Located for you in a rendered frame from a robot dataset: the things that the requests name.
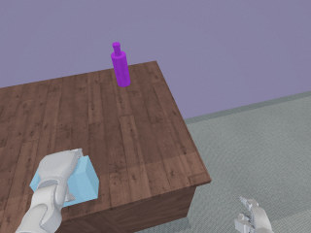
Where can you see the table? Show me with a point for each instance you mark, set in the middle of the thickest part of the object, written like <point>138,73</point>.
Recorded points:
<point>137,141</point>

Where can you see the robot left forearm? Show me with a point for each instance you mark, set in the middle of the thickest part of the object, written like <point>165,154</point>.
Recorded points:
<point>44,214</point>

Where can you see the robot left hand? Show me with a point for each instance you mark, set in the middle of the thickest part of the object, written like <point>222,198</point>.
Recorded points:
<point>60,164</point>

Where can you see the robot right hand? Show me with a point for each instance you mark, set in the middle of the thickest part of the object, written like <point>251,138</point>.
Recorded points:
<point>257,218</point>

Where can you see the sponge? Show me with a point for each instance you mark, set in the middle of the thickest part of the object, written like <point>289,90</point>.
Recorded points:
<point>83,182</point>

